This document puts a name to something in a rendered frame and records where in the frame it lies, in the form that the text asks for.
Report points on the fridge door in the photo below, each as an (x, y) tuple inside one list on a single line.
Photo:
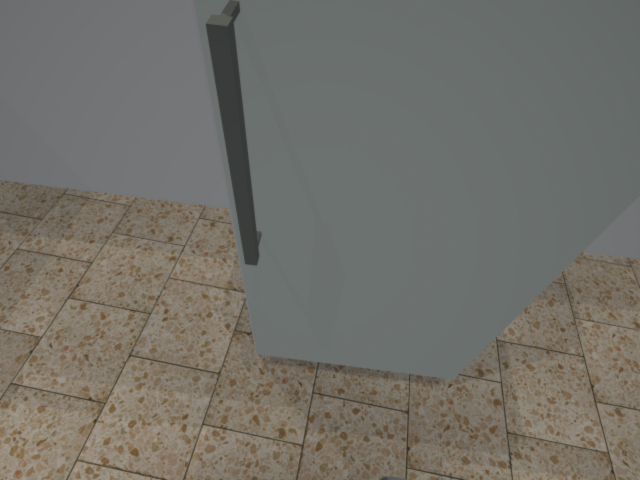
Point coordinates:
[(422, 170)]

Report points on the handle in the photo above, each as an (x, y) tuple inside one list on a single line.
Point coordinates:
[(222, 43)]

